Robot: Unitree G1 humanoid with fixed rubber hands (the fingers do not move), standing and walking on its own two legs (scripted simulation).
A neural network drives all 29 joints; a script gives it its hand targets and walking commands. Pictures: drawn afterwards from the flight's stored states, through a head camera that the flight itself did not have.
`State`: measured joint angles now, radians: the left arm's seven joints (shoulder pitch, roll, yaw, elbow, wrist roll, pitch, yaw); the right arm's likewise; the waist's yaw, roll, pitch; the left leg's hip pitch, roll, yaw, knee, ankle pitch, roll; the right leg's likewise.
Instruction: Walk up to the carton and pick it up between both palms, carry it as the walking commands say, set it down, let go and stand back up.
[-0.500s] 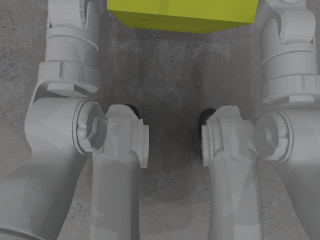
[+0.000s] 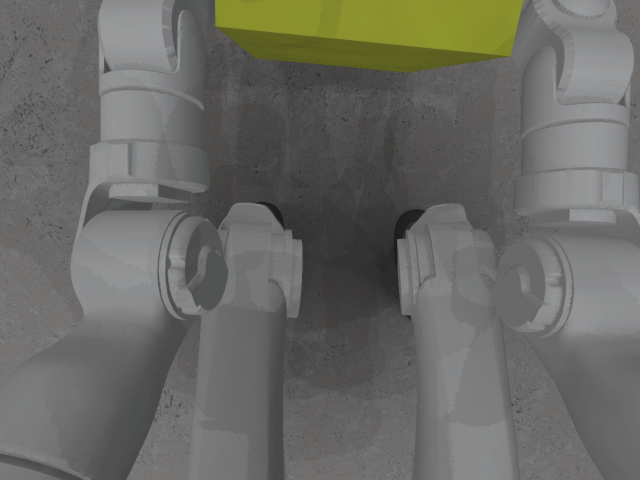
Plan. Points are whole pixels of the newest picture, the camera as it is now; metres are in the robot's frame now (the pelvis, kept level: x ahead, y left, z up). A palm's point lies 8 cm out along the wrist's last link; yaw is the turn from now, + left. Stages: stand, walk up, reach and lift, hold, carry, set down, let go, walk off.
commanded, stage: reach and lift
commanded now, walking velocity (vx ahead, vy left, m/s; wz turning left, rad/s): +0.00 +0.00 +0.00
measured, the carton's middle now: out of the picture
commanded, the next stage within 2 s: none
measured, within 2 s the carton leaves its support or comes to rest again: neither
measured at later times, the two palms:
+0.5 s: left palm out of the picture +0.54 +0.16 -0.06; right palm out of the picture +0.53 -0.14 -0.07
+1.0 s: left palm out of the picture +0.53 +0.15 +0.01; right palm out of the picture +0.51 -0.14 +0.00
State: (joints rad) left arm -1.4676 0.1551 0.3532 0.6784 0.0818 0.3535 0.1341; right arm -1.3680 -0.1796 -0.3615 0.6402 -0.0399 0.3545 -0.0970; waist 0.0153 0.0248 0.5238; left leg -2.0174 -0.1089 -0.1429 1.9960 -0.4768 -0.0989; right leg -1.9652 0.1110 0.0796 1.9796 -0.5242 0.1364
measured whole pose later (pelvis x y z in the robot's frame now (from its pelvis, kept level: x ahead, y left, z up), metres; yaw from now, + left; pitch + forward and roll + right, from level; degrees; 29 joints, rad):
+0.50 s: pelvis -0.01 +0.00 +0.04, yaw +1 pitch +25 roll -4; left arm -1.42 0.11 0.40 0.61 0.13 0.41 0.11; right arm -1.31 -0.14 -0.41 0.57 -0.07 0.41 -0.07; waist 0.01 0.03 0.52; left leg -1.84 -0.12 -0.16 1.85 -0.44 -0.10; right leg -1.79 0.11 0.08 1.83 -0.49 0.13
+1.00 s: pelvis -0.01 +0.00 +0.10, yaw +1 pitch +21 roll -3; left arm -1.31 0.06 0.41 0.55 0.14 0.42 0.10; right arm -1.21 -0.11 -0.40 0.51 -0.08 0.42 -0.07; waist 0.01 0.02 0.52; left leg -1.62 -0.11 -0.16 1.69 -0.43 -0.09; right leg -1.58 0.12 0.09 1.67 -0.47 0.11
